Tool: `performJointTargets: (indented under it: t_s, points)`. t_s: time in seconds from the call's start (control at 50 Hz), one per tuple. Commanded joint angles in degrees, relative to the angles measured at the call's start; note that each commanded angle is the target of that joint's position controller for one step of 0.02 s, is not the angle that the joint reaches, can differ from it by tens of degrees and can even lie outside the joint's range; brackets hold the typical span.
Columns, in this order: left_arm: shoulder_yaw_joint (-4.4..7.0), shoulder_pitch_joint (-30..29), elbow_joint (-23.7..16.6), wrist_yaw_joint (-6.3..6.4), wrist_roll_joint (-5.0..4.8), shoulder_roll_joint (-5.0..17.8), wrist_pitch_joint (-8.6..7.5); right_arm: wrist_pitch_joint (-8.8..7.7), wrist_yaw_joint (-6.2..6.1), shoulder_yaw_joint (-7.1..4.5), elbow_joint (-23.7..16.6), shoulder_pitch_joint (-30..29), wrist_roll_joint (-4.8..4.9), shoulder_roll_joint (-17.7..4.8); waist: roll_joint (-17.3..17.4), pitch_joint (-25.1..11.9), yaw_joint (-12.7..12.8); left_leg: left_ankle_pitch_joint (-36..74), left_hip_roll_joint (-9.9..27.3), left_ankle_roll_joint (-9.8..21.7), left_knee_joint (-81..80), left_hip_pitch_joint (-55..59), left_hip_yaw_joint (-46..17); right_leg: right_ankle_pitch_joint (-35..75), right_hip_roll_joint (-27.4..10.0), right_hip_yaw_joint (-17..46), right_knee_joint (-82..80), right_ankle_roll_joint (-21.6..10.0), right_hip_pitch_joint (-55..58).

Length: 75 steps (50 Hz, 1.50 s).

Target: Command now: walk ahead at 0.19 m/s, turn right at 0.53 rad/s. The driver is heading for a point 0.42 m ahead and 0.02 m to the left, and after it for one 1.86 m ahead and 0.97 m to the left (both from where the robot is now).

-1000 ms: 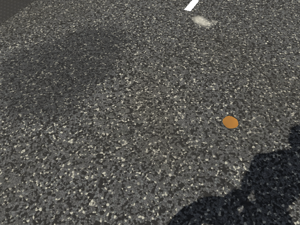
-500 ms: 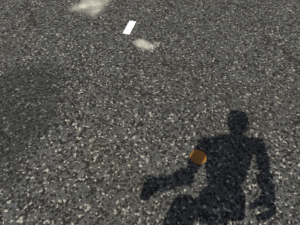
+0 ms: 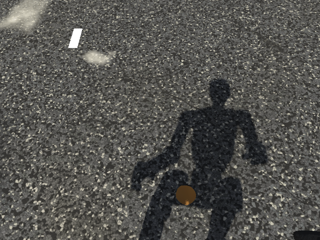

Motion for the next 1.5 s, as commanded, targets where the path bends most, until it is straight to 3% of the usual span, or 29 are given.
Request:
performJointTargets:
  t_s: [0.02, 0.12, 0.16, 0.18, 0.2, 0.22, 0.26, 0.32, 0.42, 0.46, 0.48, 0.52, 0.58, 0.64, 0.72, 0.74, 0.76, 0.78, 0.84, 0.92, 1.06, 1.08, 1.12, 1.14, 1.18, 1.24, 1.34, 1.44, 1.5]
  points:
    - [2.67, -1.8, -4.1, 1.48, -0.47, 9.7, 0.58, 0.32, 0.30, -0.42, -2.3, 1.8, 0.37, -2.9, -6.9, -10.6, -1.5, 10.6, -4.6, -1.0, -9.7, 11.2, 3.6, 31.9, -10.4, 5.8, -1.0, -6.3, -0.9]
    - [1.66, -1.1, -3.1, 1.87, 0.31, 7.4, 1.09, -0.35, 1.34, -1.36, -2.9, 0.9, 0.09, -5.5, -8.5, -10.0, -1.0, 9.5, -4.1, 1.8, -18.2, 13.2, 1.5, 23.1, -13.9, 13.0, 5.4, -4.9, 4.7]
    - [0.88, -2.1, -3.1, 1.84, 0.45, 5.4, 0.73, -1.42, 1.17, -1.65, -2.5, 3.8, -0.98, -6.2, -7.0, -10.3, -3.2, 22.9, -1.8, 5.1, -26.2, 21.1, 1.1, 18.3, -10.1, 12.6, 12.0, -1.8, 3.8]
    - [0.10, 0.9, -3.7, 1.76, 1.68, 3.1, 0.19, -1.67, 0.74, -1.93, -3.2, 5.0, -2.21, -9.3, 0.4, -14.7, -1.7, 44.8, 6.9, 9.0, -23.7, 31.2, -6.6, 5.4, -5.3, 9.2, 20.8, 0.9, -0.8]
    - [-0.30, 8.2, -2.6, 1.73, 0.88, 2.4, 0.21, -0.84, 0.66, -1.78, -2.3, 6.6, -2.92, -8.7, 12.4, -19.0, 0.4, 54.4, 17.3, 20.2, -23.4, 40.9, -19.8, -25.5, 0.4, 5.5, 32.3, 4.8, -10.4]
    - [0.30, 8.7, -1.7, 1.69, 0.69, 6.4, 0.91, -0.28, 1.02, -0.72, -1.8, 7.6, -0.96, -4.4, 10.5, -20.1, -0.4, 41.5, 19.6, 22.7, -25.9, 39.4, -26.8, -31.7, -2.1, 6.5, 37.7, 6.9, -12.8]
    - [1.26, 1.8, -1.5, 2.26, 0.12, 8.4, 3.28, 0.78, 1.42, -0.04, -2.0, 4.9, -0.08, -3.3, 4.0, -14.2, -1.8, 20.9, 13.9, 18.5, -28.0, 33.9, -20.1, -26.9, -4.4, 5.0, 42.3, 9.2, -15.1]
    - [0.50, 0.9, -0.7, 2.26, 0.27, 5.1, 4.82, 2.35, 1.29, 0.02, -2.1, -0.5, -0.45, -3.9, 6.7, -8.4, -0.2, 5.4, 7.5, 14.5, -32.8, 22.2, -10.9, -20.9, -6.7, 1.0, 30.6, 9.9, -8.3]
    - [-0.05, 2.0, 2.5, 1.74, 0.57, 3.0, 3.59, 3.41, 0.53, -0.05, -0.3, 1.2, 0.50, -4.0, 7.3, -10.6, -0.8, 0.3, 5.5, 13.9, -31.1, 22.2, -6.7, -4.9, -6.1, -3.5, 7.6, 7.8, 3.3]
    - [0.02, 0.3, 2.2, 1.63, 1.76, 4.5, 3.47, 3.15, 0.60, 0.59, 0.8, 3.3, 0.54, -2.6, 4.7, -9.4, -1.3, -9.0, 3.8, 9.6, -30.9, 18.2, -5.6, 0.5, -8.6, -0.7, 3.1, 5.3, 7.5]
    - [0.50, -1.2, 1.6, 1.77, 1.98, 7.2, 3.44, 2.82, 0.87, 0.56, 0.7, 4.0, -0.07, -2.7, 0.2, -7.5, -3.2, -12.5, 1.0, 7.1, -29.7, 16.8, -2.6, -2.0, -11.4, 2.3, 3.6, 3.1, 4.9]
    - [0.12, 0.5, 3.4, 1.44, 1.67, 4.8, 2.69, 2.76, 0.72, 0.55, 0.7, 1.4, -0.35, -2.3, -4.3, -5.2, -2.1, -14.4, -3.5, 4.5, -24.6, 21.8, 3.1, -24.3, -9.8, 2.3, 0.0, 1.3, -5.1]
    - [0.77, 1.7, 3.5, 1.58, 1.12, 7.5, 0.89, 2.11, 0.32, 0.16, 1.2, 1.6, 1.12, -1.8, -11.1, -0.7, -1.3, -13.9, -7.2, 5.1, -13.9, 15.8, 8.2, -32.6, -14.9, 10.8, -7.2, -1.7, -5.3]
    - [1.07, 3.1, 4.4, 1.80, -0.12, 8.4, -0.64, -0.21, 1.42, -0.19, 0.9, 1.6, 2.14, -1.5, -13.9, 2.4, -1.1, -10.2, -4.5, 7.6, -9.0, 10.1, 6.6, -27.2, -21.4, 18.6, -9.5, -5.6, -0.6]
    - [0.30, -1.1, 3.3, 1.26, -0.28, 5.8, -1.13, -1.36, 2.33, -1.39, 5.9, 12.4, 2.13, -3.2, -8.6, -1.5, -6.6, -3.1, -3.6, 9.6, -22.2, 31.5, 4.7, -11.9, -14.6, 8.2, 0.7, -1.0, -6.7]
    - [-0.46, -2.2, 1.5, 1.53, 0.12, 2.7, -1.71, -1.20, 2.15, -2.43, 6.7, 15.5, 1.83, -7.6, 2.8, -2.8, -6.5, -4.3, 3.6, 13.2, -28.0, 36.7, -8.5, -6.1, -7.6, -1.2, 14.7, 3.2, -12.7]
    - [-0.26, -2.2, -0.1, 2.20, 0.51, 3.3, -2.59, -0.87, 2.64, -3.37, 7.3, 20.0, 1.47, -11.7, 14.5, -5.1, -8.0, 1.9, 13.3, 20.9, -34.6, 42.8, -27.3, -15.6, -3.4, -4.0, 29.4, 6.5, -20.9]
    - [0.43, -2.2, -0.3, 2.31, 0.01, 5.6, -3.15, -0.99, 2.61, -2.32, 7.1, 18.9, 1.07, -9.1, 11.8, -4.0, -6.7, 11.1, 16.8, 23.5, -34.7, 44.0, -31.7, -24.7, -4.6, -0.7, 39.8, 6.9, -27.1]
    - [0.53, -2.9, 0.5, 1.59, 0.51, 4.7, -3.48, -0.46, 1.59, -1.55, 5.2, 13.5, 1.57, -6.6, 2.4, -4.5, -4.0, 32.0, 12.1, 19.8, -30.8, 41.3, -16.3, -17.7, -9.3, -1.2, 41.4, 6.5, -27.8]
    - [-0.31, -6.6, -0.5, 1.34, 0.03, 1.3, -2.49, 2.49, -0.73, -2.34, 4.4, 12.3, 1.45, -9.0, 4.5, -6.3, -3.3, 35.2, 6.6, 17.2, -31.3, 34.0, -8.5, -10.1, -6.3, -3.8, 23.1, 8.6, -16.5]
    - [1.09, -6.6, -0.5, 0.99, 0.04, 5.5, -1.51, 4.98, -1.96, -2.95, 1.9, 7.7, 2.99, -8.6, 6.1, -7.1, -0.3, 15.2, 3.3, 11.3, -26.2, 23.9, -12.5, 7.3, -4.0, -2.3, 3.0, 7.6, 1.3]
    - [1.66, -5.6, -0.5, 1.26, 0.73, 7.1, -1.73, 4.85, -1.94, -2.44, 1.7, 8.5, 2.61, -6.7, 4.5, -7.6, -0.1, 9.7, 0.8, 9.2, -22.5, 21.4, -12.2, 11.3, -6.9, -1.2, 0.0, 6.0, 5.9]
    - [2.46, -3.0, -1.9, 2.03, 2.84, 12.7, -0.77, 4.57, -1.79, -0.72, 0.6, 16.9, 0.96, -0.2, -16.4, -15.3, -3.4, -31.1, -11.0, 3.6, 1.9, 6.7, -2.6, 29.1, -30.4, 23.2, -0.6, -7.2, 19.2]
    - [2.13, -4.1, -1.9, 1.76, 2.52, 10.8, -0.55, 4.72, -1.74, -1.90, 0.9, 18.5, 1.51, -5.0, -16.1, -14.9, -3.6, -29.2, -6.9, 1.9, 12.4, 3.5, -2.0, 18.9, -32.2, 27.8, -4.0, -11.1, 16.0]
    - [0.66, -9.9, -3.0, 1.51, 2.01, 5.8, -0.88, 6.20, -2.22, -3.65, 1.8, 14.8, 2.30, -9.2, -8.6, -9.1, -3.8, -20.2, -3.6, 0.7, 18.2, 2.2, -1.1, 7.9, -24.5, 14.7, -4.8, -7.1, 8.9]
    - [0.37, -12.4, -2.5, 1.82, 2.19, 5.7, -0.61, 7.74, -1.99, -3.48, 0.7, 13.8, 1.99, -6.6, -9.7, -6.4, -4.1, -12.9, -2.7, -1.0, 18.4, 6.3, 1.7, 7.4, -20.3, 4.3, -7.1, -6.5, 0.9]
    - [1.07, -10.8, -1.0, 2.70, 1.76, 7.6, 0.02, 7.51, -0.58, -2.26, -3.4, 8.9, 1.68, -3.9, -9.2, -8.2, -2.0, -10.1, -0.4, -1.1, 5.8, 8.0, 3.8, 9.0, -22.6, 0.0, -7.3, -8.9, 4.9]
    - [2.06, -10.8, -0.2, 1.70, 0.78, 10.4, 0.68, 7.83, 1.14, -2.28, -5.4, 7.7, 1.74, -5.0, -9.5, -8.9, -1.8, -9.4, -0.9, 1.5, -5.3, 15.3, 7.5, 11.7, -24.6, -3.1, -5.1, -8.1, 5.1]
    - [2.19, -10.9, 0.8, 1.47, -0.83, 10.2, 1.10, 8.09, 1.75, -2.93, -4.7, 11.2, 1.65, -5.3, -8.4, -9.2, -4.4, -1.2, -3.3, 5.3, -19.4, 24.1, 9.7, 9.2, -23.4, -6.7, 1.9, -3.3, 3.0]
Velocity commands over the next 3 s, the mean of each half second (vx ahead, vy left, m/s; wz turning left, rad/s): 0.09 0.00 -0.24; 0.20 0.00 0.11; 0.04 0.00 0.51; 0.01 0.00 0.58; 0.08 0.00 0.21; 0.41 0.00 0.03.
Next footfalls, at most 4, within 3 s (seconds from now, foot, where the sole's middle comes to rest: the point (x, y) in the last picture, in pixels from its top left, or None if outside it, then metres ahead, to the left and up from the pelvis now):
0.16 left None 0.24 0.13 -0.78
0.46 right None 0.13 -0.11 -0.78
1.10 right None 0.38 -0.11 -0.78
1.52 left None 0.29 0.14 -0.78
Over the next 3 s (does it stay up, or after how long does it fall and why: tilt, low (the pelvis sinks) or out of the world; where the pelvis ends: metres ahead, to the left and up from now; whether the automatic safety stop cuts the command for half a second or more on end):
stays up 0.50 0.11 0.00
